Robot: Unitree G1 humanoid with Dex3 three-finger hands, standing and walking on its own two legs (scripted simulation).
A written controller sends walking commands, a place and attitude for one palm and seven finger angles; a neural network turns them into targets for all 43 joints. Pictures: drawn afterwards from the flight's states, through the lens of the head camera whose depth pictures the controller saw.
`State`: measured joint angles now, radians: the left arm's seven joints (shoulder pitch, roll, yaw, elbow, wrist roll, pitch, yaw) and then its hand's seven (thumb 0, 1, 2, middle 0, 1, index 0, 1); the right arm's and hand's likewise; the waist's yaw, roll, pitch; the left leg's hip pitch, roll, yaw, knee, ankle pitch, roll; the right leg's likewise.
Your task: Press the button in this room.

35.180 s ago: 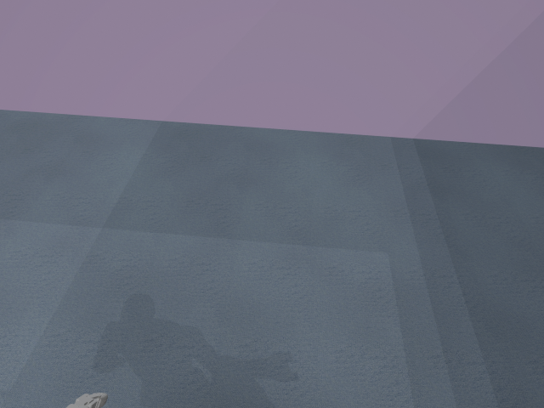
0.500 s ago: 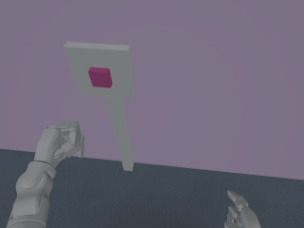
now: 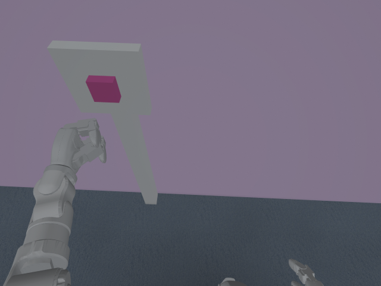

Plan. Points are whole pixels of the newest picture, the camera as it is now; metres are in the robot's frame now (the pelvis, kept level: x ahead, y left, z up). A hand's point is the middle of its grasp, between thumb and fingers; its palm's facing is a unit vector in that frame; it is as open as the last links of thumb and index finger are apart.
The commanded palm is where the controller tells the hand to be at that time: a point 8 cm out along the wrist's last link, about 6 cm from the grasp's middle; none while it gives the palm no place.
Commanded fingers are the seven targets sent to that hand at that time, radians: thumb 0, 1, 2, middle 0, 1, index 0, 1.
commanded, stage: aim a knuckle at the button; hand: left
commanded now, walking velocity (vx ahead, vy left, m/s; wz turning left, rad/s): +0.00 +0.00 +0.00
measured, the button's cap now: (104, 88) +0.54 +0.22 +0.10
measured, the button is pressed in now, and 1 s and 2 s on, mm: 0 0 9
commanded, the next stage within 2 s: press the button with the knuckle in 1.06 s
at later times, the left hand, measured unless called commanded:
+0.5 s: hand (110, 122) +0.45 +0.19 +0.07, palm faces -0.04 -1.00 -0.02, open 3.1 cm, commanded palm +0.41 +0.25 +0.07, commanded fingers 0.00 0.90 0.90 -1.30 -1.50 -1.30 -1.50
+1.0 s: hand (110, 130) +0.43 +0.19 +0.07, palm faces -0.03 -1.00 -0.02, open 3.1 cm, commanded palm +0.41 +0.24 +0.07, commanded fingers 0.00 0.90 0.90 -1.30 -1.50 -1.30 -1.50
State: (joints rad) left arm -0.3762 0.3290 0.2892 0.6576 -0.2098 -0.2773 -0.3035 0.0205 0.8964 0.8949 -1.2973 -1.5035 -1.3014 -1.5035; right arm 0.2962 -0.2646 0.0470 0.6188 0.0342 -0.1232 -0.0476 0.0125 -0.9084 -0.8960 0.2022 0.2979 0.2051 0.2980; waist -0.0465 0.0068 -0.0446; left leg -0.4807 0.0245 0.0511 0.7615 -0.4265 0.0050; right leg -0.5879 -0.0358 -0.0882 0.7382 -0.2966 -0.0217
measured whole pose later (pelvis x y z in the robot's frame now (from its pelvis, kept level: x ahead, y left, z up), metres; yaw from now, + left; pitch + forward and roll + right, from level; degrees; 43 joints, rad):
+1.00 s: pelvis -0.01 +0.01 -0.01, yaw +0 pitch +12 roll -1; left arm -0.64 0.35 0.29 0.97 -0.15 -0.40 -0.26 0.02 0.90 0.90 -1.30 -1.50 -1.30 -1.50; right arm 0.31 -0.26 0.04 0.60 0.02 -0.01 -0.02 0.01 -0.91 -0.90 0.20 0.30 0.20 0.30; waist -0.08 0.00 -0.08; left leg -0.61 0.02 0.06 0.84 -0.45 0.02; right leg -0.71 -0.04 -0.08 0.78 -0.29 -0.01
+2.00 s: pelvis -0.01 +0.01 -0.02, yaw +0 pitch +17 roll -1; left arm -0.90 0.48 0.36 1.20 -0.10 -0.40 -0.27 -0.02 0.82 0.91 -1.30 -1.50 -1.31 -1.50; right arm 0.38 -0.28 0.05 0.63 -0.01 0.02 -0.01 0.01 -0.91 -0.90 0.20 0.30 0.20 0.30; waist -0.15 0.01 -0.07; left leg -0.75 0.03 0.04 0.91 -0.46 0.02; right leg -0.83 -0.03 -0.10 0.83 -0.30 -0.02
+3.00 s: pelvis -0.03 +0.01 -0.03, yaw -1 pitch +19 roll -2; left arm -0.95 0.54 0.40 1.23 -0.07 -0.38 -0.28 -0.03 0.75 0.92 -1.30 -1.50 -1.36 -1.50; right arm 0.42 -0.29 0.07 0.60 -0.01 0.00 0.00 0.01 -0.91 -0.90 0.20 0.30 0.21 0.30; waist -0.19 0.01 -0.08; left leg -0.84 0.04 0.04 0.96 -0.45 0.03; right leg -0.91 -0.02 -0.08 0.85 -0.26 -0.01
